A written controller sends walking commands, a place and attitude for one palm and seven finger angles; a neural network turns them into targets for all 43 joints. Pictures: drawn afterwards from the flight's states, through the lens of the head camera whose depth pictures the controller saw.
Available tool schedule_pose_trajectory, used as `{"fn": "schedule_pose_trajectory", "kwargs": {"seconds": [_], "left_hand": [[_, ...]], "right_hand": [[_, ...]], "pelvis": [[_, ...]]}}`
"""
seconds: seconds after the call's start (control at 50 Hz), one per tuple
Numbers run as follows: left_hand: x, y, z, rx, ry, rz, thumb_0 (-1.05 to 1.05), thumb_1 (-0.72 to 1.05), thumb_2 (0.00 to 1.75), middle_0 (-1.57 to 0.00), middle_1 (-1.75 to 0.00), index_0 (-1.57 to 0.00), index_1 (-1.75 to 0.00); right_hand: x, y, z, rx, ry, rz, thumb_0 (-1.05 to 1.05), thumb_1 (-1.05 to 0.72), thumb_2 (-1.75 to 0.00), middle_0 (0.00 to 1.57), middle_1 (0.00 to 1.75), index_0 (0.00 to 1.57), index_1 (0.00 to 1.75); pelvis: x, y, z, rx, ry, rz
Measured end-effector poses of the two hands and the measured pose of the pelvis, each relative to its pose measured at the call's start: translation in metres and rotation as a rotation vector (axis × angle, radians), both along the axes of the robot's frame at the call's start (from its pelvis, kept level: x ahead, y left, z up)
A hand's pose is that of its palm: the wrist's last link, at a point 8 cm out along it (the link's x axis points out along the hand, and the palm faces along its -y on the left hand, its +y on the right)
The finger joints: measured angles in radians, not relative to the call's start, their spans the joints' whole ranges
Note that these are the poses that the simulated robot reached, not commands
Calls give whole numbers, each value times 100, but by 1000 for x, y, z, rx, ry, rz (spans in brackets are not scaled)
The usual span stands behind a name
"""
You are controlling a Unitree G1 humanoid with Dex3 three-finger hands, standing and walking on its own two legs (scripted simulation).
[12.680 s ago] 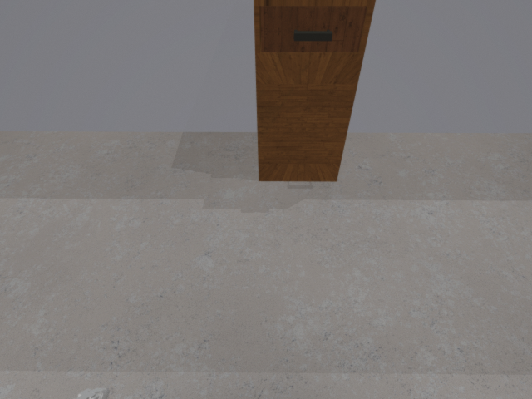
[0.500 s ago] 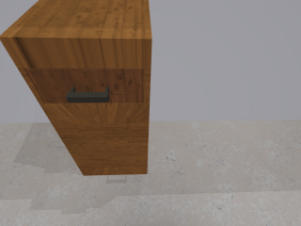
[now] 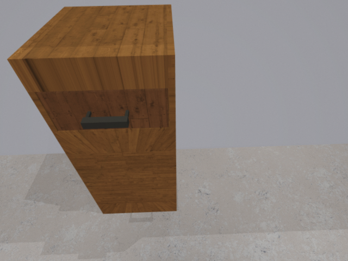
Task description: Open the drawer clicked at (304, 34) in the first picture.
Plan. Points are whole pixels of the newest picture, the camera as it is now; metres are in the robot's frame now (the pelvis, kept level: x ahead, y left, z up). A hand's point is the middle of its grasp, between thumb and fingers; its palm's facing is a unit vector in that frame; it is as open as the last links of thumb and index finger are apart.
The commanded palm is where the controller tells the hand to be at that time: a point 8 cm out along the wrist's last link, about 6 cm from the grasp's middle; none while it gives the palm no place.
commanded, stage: look again from close up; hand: left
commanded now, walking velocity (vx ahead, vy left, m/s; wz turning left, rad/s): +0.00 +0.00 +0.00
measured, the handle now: (106, 117) +0.52 +0.25 +0.03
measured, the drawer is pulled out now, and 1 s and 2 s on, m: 0.00 0.00 0.00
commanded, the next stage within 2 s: raise the hand with hooked fingers in 0.26 s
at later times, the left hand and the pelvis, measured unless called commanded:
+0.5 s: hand out of the picture +0.13 +0.19 -0.10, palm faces -0.10 -0.81 -0.57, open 7.4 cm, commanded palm +0.13 +0.21 -0.04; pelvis +0.02 -0.01 +0.00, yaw +0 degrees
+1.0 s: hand (92, 218) +0.22 +0.21 -0.01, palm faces +0.06 -0.06 -1.00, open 9.9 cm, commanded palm +0.19 +0.20 +0.05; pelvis +0.02 -0.06 -0.02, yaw +2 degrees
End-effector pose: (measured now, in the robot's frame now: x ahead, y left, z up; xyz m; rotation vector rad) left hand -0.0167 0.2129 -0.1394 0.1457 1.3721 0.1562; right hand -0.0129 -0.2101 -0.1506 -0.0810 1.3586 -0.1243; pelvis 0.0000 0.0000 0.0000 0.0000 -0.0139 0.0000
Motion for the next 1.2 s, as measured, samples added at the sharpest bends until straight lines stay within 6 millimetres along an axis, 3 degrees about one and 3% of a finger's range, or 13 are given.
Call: {"fn": "schedule_pose_trajectory", "kwargs": {"seconds": [0.18,0.38,0.42,0.48,0.54,0.6,0.66,0.72,0.78,0.84,0.94,1.04,1.2], "left_hand": [[33,6,9,30,-51,-12,1,92,89,-20,-30,-20,-30],[38,-5,4,12,-17,-15,1,93,89,-20,-30,-20,-30],[61,1,18,81,-116,-133,2,94,89,-20,-30,-20,-30],[120,11,69,297,-414,-284,3,92,88,-21,-32,-20,-32],[176,14,123,577,-649,-506,3,87,87,-21,-34,-21,-34],[210,6,160,852,-794,-714,2,82,85,-21,-37,-20,-37],[214,-11,165,970,-842,-865,1,75,82,-21,-41,-20,-41],[196,-26,153,982,-829,-960,1,68,80,-21,-45,-21,-45],[173,-31,143,1011,-795,-995,0,61,77,-22,-49,-22,-49],[163,-26,145,1079,-783,-970,0,53,74,-24,-54,-24,-54],[187,-11,169,1205,-809,-888,0,40,69,-26,-61,-26,-61],[225,-13,197,1195,-807,-870,0,29,64,-26,-69,-26,-69],[249,-28,219,1099,-843,-1014,0,11,56,-27,-81,-27,-81]], "right_hand": [[13,-1,2,7,11,16,1,-92,-90,20,30,20,30],[23,-13,7,-18,34,18,0,-91,-90,20,30,20,30],[34,-21,13,-55,-42,24,1,-92,-90,20,30,20,30],[66,-40,21,-110,-252,18,2,-92,-90,20,30,20,30],[111,-57,29,-138,-431,65,2,-92,-90,20,30,20,30],[161,-70,44,-143,-573,92,2,-91,-90,20,30,20,30],[206,-76,62,-125,-665,121,1,-91,-90,20,30,20,30],[242,-75,77,-109,-714,189,1,-91,-90,19,30,20,30],[270,-69,84,-102,-731,272,1,-91,-90,19,30,20,30],[289,-60,81,-89,-733,330,1,-91,-90,19,30,20,30],[294,-41,67,-29,-714,350,1,-90,-90,20,30,20,30],[272,-32,53,38,-637,290,1,-90,-90,20,30,20,30],[227,-57,40,4,-510,183,1,-90,-90,20,30,20,30]], "pelvis": [[12,-3,5,8,-4,-4],[21,-10,7,2,-4,-6],[20,-12,5,7,-2,-17],[20,-14,1,25,13,-4],[15,-16,-5,24,46,6],[13,-20,-10,29,91,-23],[12,-27,-15,39,123,-51],[12,-35,-19,48,148,-55],[13,-44,-23,50,168,-41],[15,-52,-28,44,176,-16],[18,-60,-30,28,156,24],[26,-62,-20,28,125,18],[35,-57,-7,34,99,-59]]}}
